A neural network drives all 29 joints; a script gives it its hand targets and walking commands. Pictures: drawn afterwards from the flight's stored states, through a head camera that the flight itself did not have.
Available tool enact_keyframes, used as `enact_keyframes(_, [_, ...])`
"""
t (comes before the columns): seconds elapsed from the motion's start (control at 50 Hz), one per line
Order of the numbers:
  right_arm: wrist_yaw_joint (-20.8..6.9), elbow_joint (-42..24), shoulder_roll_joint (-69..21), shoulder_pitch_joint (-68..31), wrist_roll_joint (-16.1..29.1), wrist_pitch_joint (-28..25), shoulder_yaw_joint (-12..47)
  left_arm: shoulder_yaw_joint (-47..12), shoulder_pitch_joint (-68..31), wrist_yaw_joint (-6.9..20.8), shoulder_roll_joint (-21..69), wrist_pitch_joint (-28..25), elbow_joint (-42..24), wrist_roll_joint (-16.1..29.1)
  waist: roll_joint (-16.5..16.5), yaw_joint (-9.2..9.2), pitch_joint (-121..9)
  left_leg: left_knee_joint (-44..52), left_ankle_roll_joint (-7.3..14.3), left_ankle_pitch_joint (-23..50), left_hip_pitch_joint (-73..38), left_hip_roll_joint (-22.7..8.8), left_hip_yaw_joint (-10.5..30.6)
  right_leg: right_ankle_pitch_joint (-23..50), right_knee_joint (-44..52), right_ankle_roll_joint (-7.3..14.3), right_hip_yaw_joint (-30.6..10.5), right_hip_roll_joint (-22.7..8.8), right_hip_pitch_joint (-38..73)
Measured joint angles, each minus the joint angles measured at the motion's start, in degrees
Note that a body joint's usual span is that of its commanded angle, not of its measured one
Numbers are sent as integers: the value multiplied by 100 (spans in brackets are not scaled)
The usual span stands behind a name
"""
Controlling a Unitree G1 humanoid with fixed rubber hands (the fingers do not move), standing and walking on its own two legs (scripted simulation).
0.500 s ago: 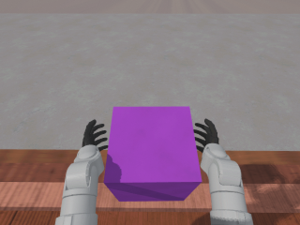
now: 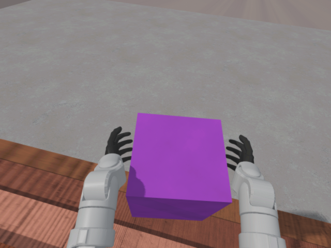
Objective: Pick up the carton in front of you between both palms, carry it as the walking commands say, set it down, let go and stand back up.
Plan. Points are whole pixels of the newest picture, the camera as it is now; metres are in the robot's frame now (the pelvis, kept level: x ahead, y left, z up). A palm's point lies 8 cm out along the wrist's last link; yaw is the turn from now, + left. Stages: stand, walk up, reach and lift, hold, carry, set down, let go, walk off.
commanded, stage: carry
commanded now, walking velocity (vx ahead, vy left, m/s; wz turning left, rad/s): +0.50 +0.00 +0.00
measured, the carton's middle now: (173, 172) +0.34 +0.03 +0.01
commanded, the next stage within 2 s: none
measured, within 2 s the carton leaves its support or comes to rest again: neither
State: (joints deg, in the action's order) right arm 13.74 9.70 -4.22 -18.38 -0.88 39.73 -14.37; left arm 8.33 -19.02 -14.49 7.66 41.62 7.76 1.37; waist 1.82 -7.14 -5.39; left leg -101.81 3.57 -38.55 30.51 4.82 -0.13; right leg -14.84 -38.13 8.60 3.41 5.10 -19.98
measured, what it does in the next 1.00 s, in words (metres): goes down: left foot 0.16 m lower, then right foot 0.16 m lower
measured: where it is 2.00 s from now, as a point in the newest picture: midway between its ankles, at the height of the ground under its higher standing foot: (166, 179)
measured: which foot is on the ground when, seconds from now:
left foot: up 0.00-0.30, down 0.32-0.82, up 0.84-1.00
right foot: down 0.00-0.34, up 0.36-0.78, down 0.80-1.00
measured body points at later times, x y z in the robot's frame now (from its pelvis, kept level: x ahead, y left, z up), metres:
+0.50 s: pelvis +0.32 +0.04 -0.19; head +0.30 +0.04 +0.26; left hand +0.65 +0.18 -0.14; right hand +0.62 -0.15 -0.13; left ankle +0.33 +0.09 -0.88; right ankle +0.34 -0.10 -0.80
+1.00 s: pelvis +0.62 -0.01 -0.35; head +0.61 +0.00 +0.10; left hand +0.93 +0.16 -0.29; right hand +0.96 -0.15 -0.29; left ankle +0.65 +0.12 -0.98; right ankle +0.60 -0.08 -1.04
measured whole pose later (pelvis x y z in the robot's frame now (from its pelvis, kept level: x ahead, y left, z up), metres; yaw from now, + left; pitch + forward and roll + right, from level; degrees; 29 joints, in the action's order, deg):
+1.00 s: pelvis +0.62 -0.01 -0.35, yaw +0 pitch +1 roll -1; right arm 13.1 10.1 -4.9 -18.8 -0.7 42.4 -15.3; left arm 9.5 -17.6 -15.0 8.5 43.9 6.3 1.6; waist -0.7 -5.5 -4.3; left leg -75.9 2.4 -25.0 41.2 -1.5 2.9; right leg -29.0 -50.8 4.7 3.9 4.4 -23.3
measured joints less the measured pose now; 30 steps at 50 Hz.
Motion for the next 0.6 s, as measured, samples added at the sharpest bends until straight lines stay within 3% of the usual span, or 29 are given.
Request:
enact_keyframes(0.06, [-43, 103, -86, 0, -77, 24, -125, -33, 133, -129, 7, 75, -34, 45, -154, -124, 60, 1821, -43, 823, 817, -338, 369, -1267, -796, -42, -53, 247, -117])
enact_keyframes(0.12, [-130, 114, -242, 137, -132, 110, -236, 99, 223, -86, 54, 154, 44, 124, -240, -30, 145, 3228, -79, 1949, 1259, -592, 460, -1786, -1254, -203, -5, 289, 18])
enact_keyframes(0.2, [-191, -71, -234, 276, -144, -13, -199, 111, 187, -7, 117, -5, 35, 96, -306, 74, 282, 5304, 4, 4831, 1201, -770, 343, -2716, -1963, -189, -144, 301, 300])
enact_keyframes(0.26, [-187, -193, -119, 394, -2, -38, -99, 43, 196, 42, 164, -88, 15, 0, -436, 229, 214, 6638, 11, 5781, 649, -742, 42, -3545, -2478, -239, -152, 327, 685])
enact_keyframes(0.28, [-196, -167, -98, 363, 32, -22, -40, 68, 198, 57, 153, -86, -1, -49, -467, 329, 203, 6766, 34, 5921, 404, -714, -85, -3299, -2769, -238, -90, 302, 795])
enact_keyframes(0.32, [-212, -18, -135, 172, 107, 58, 146, 256, 309, 64, 79, -74, -109, -179, -493, 778, 165, 6871, 157, 5709, -335, -594, -435, -3143, -4179, -325, 134, 127, 797])
enact_keyframes(0.36, [-177, 25, -241, -25, 144, 114, 350, 431, 315, 23, -114, -122, -64, -307, -426, 1289, 32, 6686, 317, 3345, -779, -369, -505, -2741, -6099, -522, 8, 59, 156])
enact_keyframes(0.38, [-149, -4, -245, -56, 215, 133, 422, 487, 254, -6, -168, -125, 55, -399, -417, 1421, -2, 6512, 319, 2405, -806, -255, -437, -2688, -6541, -564, -161, 117, -238])
enact_keyframes(0.42, [4, 60, -240, -49, 273, 113, 525, 582, 155, -63, -204, -97, 336, -501, -291, 1580, 35, 5918, 320, 1884, -640, -70, -490, -2450, -6414, -592, -531, 64, -968])
enact_keyframes(0.5, [63, 242, -213, 67, 445, 186, 448, 800, 207, 6, -1, -6, 433, -569, -182, 1461, 235, 5216, 408, 1267, -719, 7, -588, -1090, -4123, -749, -832, -374, -1844])
enact_keyframes(0.6, [-72, 316, -391, 68, 251, 51, 354, 796, 387, 175, -59, -152, 348, -394, -167, 1198, 379, 4614, 360, 393, -984, -52, -598, 1183, -2747, -662, -815, -758, -2455])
